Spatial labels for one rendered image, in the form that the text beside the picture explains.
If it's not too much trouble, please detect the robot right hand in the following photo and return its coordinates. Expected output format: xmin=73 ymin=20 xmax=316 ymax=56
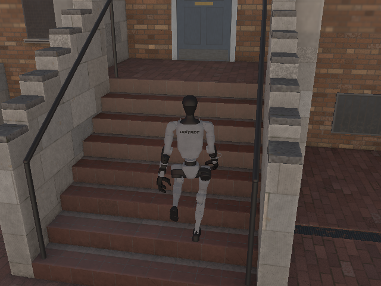
xmin=205 ymin=160 xmax=218 ymax=170

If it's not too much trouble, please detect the robot left foot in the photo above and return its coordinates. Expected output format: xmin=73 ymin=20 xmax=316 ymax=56
xmin=170 ymin=206 xmax=178 ymax=222

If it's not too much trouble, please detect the left robot forearm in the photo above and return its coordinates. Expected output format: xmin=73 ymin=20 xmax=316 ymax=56
xmin=158 ymin=146 xmax=170 ymax=177

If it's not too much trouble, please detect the right robot forearm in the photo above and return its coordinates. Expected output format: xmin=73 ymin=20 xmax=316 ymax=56
xmin=209 ymin=145 xmax=218 ymax=164

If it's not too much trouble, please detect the right robot upper arm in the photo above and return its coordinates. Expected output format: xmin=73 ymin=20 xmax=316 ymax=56
xmin=202 ymin=121 xmax=215 ymax=154

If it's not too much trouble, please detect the robot left hand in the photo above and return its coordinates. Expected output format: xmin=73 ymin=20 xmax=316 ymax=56
xmin=157 ymin=176 xmax=171 ymax=193

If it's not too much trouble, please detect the left robot upper arm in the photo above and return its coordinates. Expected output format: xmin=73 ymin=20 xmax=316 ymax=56
xmin=163 ymin=121 xmax=177 ymax=155

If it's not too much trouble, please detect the left robot thigh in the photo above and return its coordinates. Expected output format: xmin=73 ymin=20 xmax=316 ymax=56
xmin=171 ymin=164 xmax=184 ymax=184

